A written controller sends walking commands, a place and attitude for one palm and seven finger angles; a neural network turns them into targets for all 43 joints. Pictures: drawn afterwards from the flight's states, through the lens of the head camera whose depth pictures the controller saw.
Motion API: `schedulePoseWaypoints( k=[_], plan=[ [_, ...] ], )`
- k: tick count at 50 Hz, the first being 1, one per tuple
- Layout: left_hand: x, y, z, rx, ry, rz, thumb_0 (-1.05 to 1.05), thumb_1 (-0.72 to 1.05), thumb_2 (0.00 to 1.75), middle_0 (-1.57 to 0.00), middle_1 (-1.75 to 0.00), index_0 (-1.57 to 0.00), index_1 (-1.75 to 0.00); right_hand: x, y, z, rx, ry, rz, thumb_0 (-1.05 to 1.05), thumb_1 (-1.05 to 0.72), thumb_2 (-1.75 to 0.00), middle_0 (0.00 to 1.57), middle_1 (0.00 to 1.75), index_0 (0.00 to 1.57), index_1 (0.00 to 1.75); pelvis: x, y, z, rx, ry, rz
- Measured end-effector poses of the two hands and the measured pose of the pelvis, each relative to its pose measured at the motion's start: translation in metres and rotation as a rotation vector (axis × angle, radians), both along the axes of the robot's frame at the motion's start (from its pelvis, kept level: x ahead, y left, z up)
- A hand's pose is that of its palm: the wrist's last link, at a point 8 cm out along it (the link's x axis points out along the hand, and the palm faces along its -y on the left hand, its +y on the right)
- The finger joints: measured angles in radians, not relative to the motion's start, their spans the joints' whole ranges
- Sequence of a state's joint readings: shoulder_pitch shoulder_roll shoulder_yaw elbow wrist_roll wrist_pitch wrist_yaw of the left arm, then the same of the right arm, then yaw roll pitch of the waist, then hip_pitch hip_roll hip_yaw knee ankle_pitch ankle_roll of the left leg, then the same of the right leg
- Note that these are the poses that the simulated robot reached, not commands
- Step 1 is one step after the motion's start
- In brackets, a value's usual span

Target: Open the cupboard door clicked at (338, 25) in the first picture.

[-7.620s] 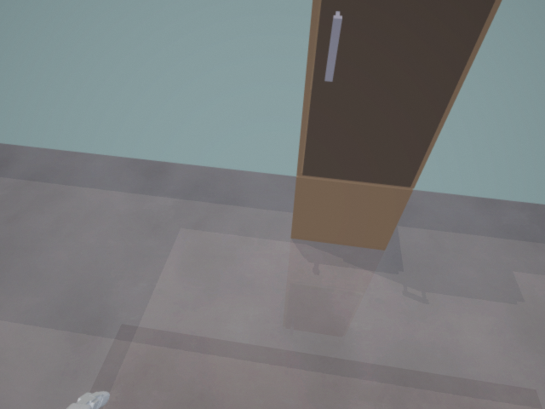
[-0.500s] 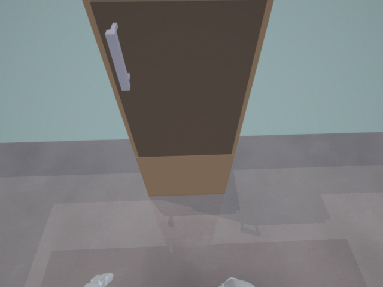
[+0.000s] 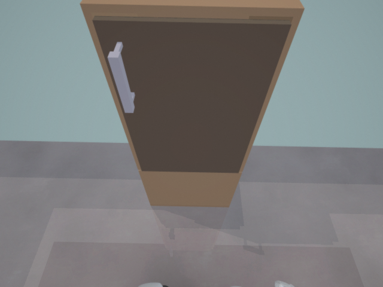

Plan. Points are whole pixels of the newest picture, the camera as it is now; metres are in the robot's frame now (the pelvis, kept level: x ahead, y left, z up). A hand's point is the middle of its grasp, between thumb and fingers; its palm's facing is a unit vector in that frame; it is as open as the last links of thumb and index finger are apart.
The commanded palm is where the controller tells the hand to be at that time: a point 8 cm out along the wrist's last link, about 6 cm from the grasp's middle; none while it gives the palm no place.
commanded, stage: come to a stop and stand still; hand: left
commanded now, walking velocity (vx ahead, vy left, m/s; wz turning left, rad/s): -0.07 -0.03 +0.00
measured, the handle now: (124, 79) +0.51 +0.20 +0.13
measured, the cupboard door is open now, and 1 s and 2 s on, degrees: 0 0 0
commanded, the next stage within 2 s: look again from close up in 1.64 s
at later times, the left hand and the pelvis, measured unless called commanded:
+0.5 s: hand out of the picture -0.03 +0.13 -0.15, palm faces +0.12 -0.96 -0.27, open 7.3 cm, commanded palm none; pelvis -0.04 -0.06 +0.01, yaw +2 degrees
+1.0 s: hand out of the picture -0.06 +0.17 -0.17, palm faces +0.07 -0.98 -0.17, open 7.3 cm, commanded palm none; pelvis -0.04 +0.00 +0.01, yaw +1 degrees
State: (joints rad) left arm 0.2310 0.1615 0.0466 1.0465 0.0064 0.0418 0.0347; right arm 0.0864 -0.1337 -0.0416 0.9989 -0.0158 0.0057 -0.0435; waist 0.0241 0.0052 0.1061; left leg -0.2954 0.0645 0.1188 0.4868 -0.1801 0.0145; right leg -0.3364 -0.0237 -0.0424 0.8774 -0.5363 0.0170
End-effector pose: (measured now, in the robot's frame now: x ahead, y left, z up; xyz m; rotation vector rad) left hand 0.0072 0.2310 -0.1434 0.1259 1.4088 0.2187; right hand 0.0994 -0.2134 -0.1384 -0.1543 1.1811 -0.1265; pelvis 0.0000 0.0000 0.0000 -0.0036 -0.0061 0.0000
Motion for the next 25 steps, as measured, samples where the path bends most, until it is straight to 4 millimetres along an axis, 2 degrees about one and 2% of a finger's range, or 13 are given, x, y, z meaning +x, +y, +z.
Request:
schedulePoseWaypoints(
  k=[4,8,13,18,22,25],
  plan=[
    [-0.003,-0.003,0.008,0.057,-0.023,-0.007,0.0,0.92,0.9,-0.2,-0.3,-0.2,-0.3,-0.011,-0.023,-0.01,0.016,0.017,-0.007,0.0,-0.92,-0.9,0.21,0.3,0.21,0.29,-0.012,-0.018,-0.003,0.009,0.0,-0.006],
    [-0.01,-0.017,0.009,0.109,-0.067,-0.023,0.0,0.91,0.9,-0.2,-0.3,-0.2,-0.3,-0.028,-0.054,-0.026,0.037,0.028,-0.032,0.0,-0.91,-0.9,0.21,0.3,0.2,0.29,-0.02,-0.042,-0.014,0.03,-0.013,-0.006],
    [-0.022,-0.046,0.023,0.089,-0.078,-0.027,0.0,0.91,0.9,-0.2,-0.3,-0.2,-0.3,-0.055,-0.08,-0.02,0.04,0.076,-0.049,0.01,-0.91,-0.9,0.2,0.3,0.2,0.29,-0.025,-0.056,-0.002,0.045,-0.015,-0.003],
    [-0.026,-0.065,0.028,0.059,-0.093,-0.024,0.0,0.91,0.9,-0.2,-0.3,-0.21,-0.3,-0.085,-0.094,-0.013,0.029,0.129,-0.046,0.01,-0.91,-0.9,0.2,0.3,0.2,0.29,-0.031,-0.062,0.007,0.059,0.003,0.006],
    [-0.036,-0.061,0.031,0.065,-0.099,0.003,0.01,0.93,0.9,-0.2,-0.3,-0.21,-0.3,-0.104,-0.095,-0.009,0.013,0.186,-0.021,0.01,-0.91,-0.9,0.2,0.3,0.2,0.29,-0.038,-0.062,0.01,0.062,0.013,0.021],
    [-0.051,-0.055,0.03,0.064,-0.086,0.022,0.0,0.93,0.9,-0.2,-0.3,-0.21,-0.3,-0.109,-0.09,-0.007,0.005,0.204,-0.002,0.01,-0.91,-0.9,0.2,0.3,0.2,0.29,-0.044,-0.057,0.011,0.061,0.014,0.029]
  ],
)
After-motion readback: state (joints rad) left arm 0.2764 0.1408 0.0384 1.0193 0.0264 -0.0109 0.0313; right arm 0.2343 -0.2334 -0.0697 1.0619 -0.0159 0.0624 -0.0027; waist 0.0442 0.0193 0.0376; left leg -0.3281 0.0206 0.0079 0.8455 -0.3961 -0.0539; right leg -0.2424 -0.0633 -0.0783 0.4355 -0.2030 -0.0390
